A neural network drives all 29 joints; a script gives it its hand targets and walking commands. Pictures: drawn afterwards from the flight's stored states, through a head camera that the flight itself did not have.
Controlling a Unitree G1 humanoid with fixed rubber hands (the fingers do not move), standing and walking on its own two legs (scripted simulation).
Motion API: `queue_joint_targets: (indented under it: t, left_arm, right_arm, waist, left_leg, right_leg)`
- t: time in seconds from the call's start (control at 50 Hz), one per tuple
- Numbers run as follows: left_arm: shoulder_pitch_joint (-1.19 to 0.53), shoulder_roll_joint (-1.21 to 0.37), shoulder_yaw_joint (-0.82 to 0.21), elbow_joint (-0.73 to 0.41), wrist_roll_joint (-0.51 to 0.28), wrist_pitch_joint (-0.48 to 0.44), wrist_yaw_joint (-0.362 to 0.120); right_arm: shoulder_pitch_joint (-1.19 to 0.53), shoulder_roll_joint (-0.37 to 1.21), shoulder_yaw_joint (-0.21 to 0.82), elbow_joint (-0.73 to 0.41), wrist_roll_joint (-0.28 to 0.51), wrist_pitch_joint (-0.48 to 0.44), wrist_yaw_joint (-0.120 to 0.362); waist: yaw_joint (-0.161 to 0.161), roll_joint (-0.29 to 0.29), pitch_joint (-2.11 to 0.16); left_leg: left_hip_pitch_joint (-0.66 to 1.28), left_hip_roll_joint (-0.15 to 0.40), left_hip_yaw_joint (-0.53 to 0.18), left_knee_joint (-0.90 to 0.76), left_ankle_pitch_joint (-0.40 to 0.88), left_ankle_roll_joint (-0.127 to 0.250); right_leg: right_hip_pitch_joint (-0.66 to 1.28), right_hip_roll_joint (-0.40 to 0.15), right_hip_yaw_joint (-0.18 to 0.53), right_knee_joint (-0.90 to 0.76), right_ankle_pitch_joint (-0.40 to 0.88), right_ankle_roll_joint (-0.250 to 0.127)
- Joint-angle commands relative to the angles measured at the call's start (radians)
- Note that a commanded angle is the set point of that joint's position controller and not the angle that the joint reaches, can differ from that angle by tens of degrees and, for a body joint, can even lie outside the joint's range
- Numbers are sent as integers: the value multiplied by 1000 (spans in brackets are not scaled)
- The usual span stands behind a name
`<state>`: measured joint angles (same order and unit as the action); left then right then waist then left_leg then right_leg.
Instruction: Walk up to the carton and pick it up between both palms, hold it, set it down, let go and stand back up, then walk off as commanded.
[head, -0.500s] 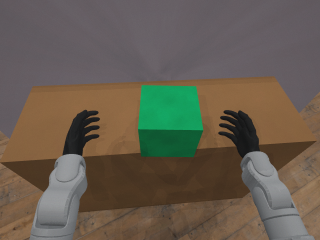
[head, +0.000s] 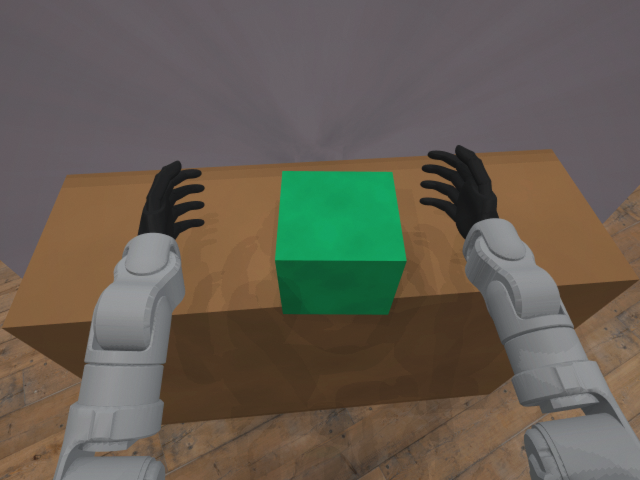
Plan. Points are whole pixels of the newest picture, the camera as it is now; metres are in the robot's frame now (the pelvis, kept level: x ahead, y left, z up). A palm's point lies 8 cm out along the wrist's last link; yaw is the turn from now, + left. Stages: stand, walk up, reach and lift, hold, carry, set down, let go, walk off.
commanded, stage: reach and lift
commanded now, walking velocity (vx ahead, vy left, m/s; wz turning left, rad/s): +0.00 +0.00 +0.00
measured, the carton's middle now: (336, 244) +0.45 +0.00 -0.01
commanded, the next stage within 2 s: none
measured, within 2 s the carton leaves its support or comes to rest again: neither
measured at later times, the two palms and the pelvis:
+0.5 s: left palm (165, 234) +0.39 +0.22 +0.08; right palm (461, 209) +0.43 -0.16 +0.09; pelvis +0.00 +0.00 +0.00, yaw +0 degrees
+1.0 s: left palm (193, 263) +0.39 +0.21 +0.01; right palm (434, 236) +0.44 -0.14 +0.02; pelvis +0.01 +0.00 -0.01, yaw +0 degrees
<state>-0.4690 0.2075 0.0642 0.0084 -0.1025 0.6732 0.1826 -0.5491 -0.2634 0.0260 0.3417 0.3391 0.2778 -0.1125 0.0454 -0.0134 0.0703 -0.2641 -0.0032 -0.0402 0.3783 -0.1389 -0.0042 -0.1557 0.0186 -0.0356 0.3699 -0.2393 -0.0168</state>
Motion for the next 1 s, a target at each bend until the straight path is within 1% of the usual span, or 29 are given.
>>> queue_joint_targets:
  t: [0.0, 0.04, 0.06, 0.08, 0.1, 0.12, 0.14, 0.16, 0.18, 0.2, 0.22, 0.24, 0.3, 0.34, 0.42, 0.5, 0.52, 0.56, 0.6, 0.64, 0.68, 0.7, 0.76, 0.8, 0.84, 0.9, 0.92, 0.94, 0.98]
  left_arm:
    - [-540, 44, 80, -20, -53, -62, -5]
    - [-573, 49, 80, 2, -53, -80, 1]
    - [-592, 41, 70, 49, -59, -92, -3]
    - [-594, 55, 80, 44, -50, -106, 0]
    - [-626, 56, 81, 86, -51, -121, -2]
    - [-622, 52, 83, 67, -43, -140, 2]
    - [-635, 60, 82, 136, -41, -154, 0]
    - [-640, 51, 85, 142, -30, -172, 0]
    - [-627, 48, 85, 183, -19, -188, 0]
    - [-616, 38, 87, 249, -6, -204, -6]
    - [-587, 25, 89, 238, -3, -227, -9]
    - [-564, 22, 99, 289, 14, -251, -12]
    - [-525, -19, 95, 338, 26, -346, -25]
    - [-524, -22, 97, 402, 31, -426, -33]
    - [-563, -49, 73, 430, 17, -591, -30]
    - [-549, -75, 65, 639, 38, -698, -38]
    - [-532, -68, 79, 706, 50, -722, -47]
    - [-484, -89, 79, 747, 56, -785, -57]
    - [-466, -99, 87, 761, 66, -855, -62]
    - [-497, -93, 96, 683, 64, -916, -57]
    - [-507, -70, 111, 690, 65, -951, -53]
    - [-508, -59, 120, 683, 70, -961, -51]
    - [-498, -82, 113, 791, 85, -971, -56]
    - [-479, -98, 123, 817, 100, -978, -63]
    - [-460, -121, 130, 820, 114, -981, -70]
    - [-478, -166, 126, 727, 122, -1003, -72]
    - [-483, -175, 135, 709, 125, -1008, -75]
    - [-492, -193, 135, 694, 133, -1014, -75]
    - [-496, -250, 143, 712, 165, -1016, -89]
  right_arm:
    - [-619, -225, -40, 58, 27, -15, 8]
    - [-653, -218, -38, 82, 31, -19, 10]
    - [-671, -215, -43, 106, 26, -23, 12]
    - [-675, -206, -37, 111, 25, -30, 10]
    - [-697, -206, -38, 134, 21, -35, 9]
    - [-694, -201, -40, 152, 22, -45, 12]
    - [-697, -198, -43, 196, 11, -48, 11]
    - [-709, -189, -45, 210, 4, -59, 11]
    - [-699, -176, -27, 259, 8, -64, 15]
    - [-689, -166, -26, 322, 1, -65, 15]
    - [-668, -156, -23, 306, -1, -84, 15]
    - [-650, -141, -21, 341, -12, -96, 14]
    - [-630, -111, -29, 370, -43, -159, 13]
    - [-633, -90, -24, 396, -55, -202, 17]
    - [-664, -62, -29, 402, -61, -300, 39]
    - [-639, -39, -10, 581, -82, -342, 65]
    - [-623, -25, 5, 620, -84, -347, 70]
    - [-597, -23, 22, 631, -88, -386, 75]
    - [-579, -8, 24, 621, -95, -440, 76]
    - [-598, -15, 28, 577, -88, -494, 75]
    - [-606, -22, 13, 580, -92, -522, 69]
    - [-604, -25, 11, 567, -100, -532, 65]
    - [-606, 0, 10, 646, -120, -529, 66]
    - [-592, 8, 10, 650, -133, -528, 62]
    - [-582, 18, 4, 666, -142, -534, 59]
    - [-588, 55, -9, 593, -167, -560, 52]
    - [-592, 72, -18, 564, -185, -567, 50]
    - [-593, 100, -21, 561, -197, -574, 49]
    - [-576, 172, -45, 560, -247, -574, 47]
  waist:
    - [38, 25, -539]
    - [43, 26, -567]
    - [33, 22, -574]
    - [46, 28, -598]
    - [43, 28, -607]
    - [49, 36, -641]
    - [48, 30, -636]
    - [50, 42, -655]
    - [62, 45, -646]
    - [57, 44, -617]
    - [57, 47, -640]
    - [65, 41, -628]
    - [53, 46, -668]
    - [61, 45, -668]
    - [63, 66, -800]
    - [75, 56, -791]
    - [81, 36, -757]
    - [80, 17, -772]
    - [79, 19, -801]
    - [71, 39, -880]
    - [58, 33, -940]
    - [59, 24, -983]
    - [60, 18, -966]
    - [66, 5, -965]
    - [54, -6, -936]
    - [44, 17, -1013]
    - [45, 8, -1041]
    - [41, 23, -1054]
    - [22, 9, -1056]
  left_leg:
    - [332, 39, 54, 8, 302, -31]
    - [334, 38, 57, 14, 309, -32]
    - [325, 39, 51, 15, 298, -31]
    - [329, 36, 56, 20, 319, -33]
    - [328, 36, 55, 27, 327, -34]
    - [345, 39, 52, 34, 355, -38]
    - [334, 35, 55, 35, 341, -39]
    - [342, 36, 54, 40, 369, -43]
    - [347, 37, 53, 40, 376, -44]
    - [349, 37, 53, 41, 368, -45]
    - [358, 35, 54, 45, 401, -49]
    - [348, 31, 54, 43, 394, -46]
    - [368, 30, 50, 67, 475, -56]
    - [342, 27, 53, 74, 486, -58]
    - [340, 30, 52, 109, 543, -71]
    - [271, 33, 60, 111, 485, -63]
    - [230, 29, 66, 111, 453, -54]
    - [212, 31, 74, 116, 458, -53]
    - [182, 28, 77, 138, 490, -56]
    - [172, 26, 79, 168, 558, -68]
    - [150, 23, 84, 185, 597, -72]
    - [139, 23, 89, 189, 606, -70]
    - [111, 26, 93, 180, 541, -62]
    - [98, 24, 89, 174, 519, -55]
    - [106, 24, 84, 174, 519, -53]
    - [134, 21, 80, 187, 597, -62]
    - [124, 17, 80, 194, 610, -60]
    - [136, 15, 78, 204, 638, -64]
    - [134, 10, 77, 191, 628, -59]
  right_leg:
    - [-121, 41, 35, -54, 259, 38]
    - [-117, 43, 34, -51, 270, 36]
    - [-130, 43, 32, -52, 261, 36]
    - [-122, 41, 34, -51, 285, 37]
    - [-140, 42, 33, -52, 288, 37]
    - [-145, 47, 27, -50, 293, 33]
    - [-157, 43, 29, -55, 290, 34]
    - [-167, 49, 25, -54, 292, 29]
    - [-176, 50, 22, -59, 280, 26]
    - [-198, 50, 21, -65, 258, 24]
    - [-187, 50, 18, -67, 283, 26]
    - [-187, 49, 20, -70, 276, 27]
    - [-210, 54, 11, -71, 306, 25]
    - [-217, 52, 9, -69, 303, 28]
    - [-269, 52, 1, -65, 290, 13]
    - [-301, 48, 3, -64, 251, -1]
    - [-285, 40, 12, -60, 251, 2]
    - [-272, 41, 14, -41, 296, 11]
    - [-260, 37, 26, -19, 351, 18]
    - [-259, 38, 29, 6, 421, 24]
    - [-258, 41, 31, 19, 468, 28]
    - [-247, 41, 35, 30, 515, 31]
    - [-271, 43, 24, 31, 459, 27]
    - [-255, 38, 33, 36, 460, 33]
    - [-260, 44, 26, 38, 459, 35]
    - [-256, 44, 28, 49, 527, 37]
    - [-249, 44, 32, 51, 545, 37]
    - [-245, 43, 31, 57, 561, 39]
    - [-234, 45, 25, 49, 562, 42]
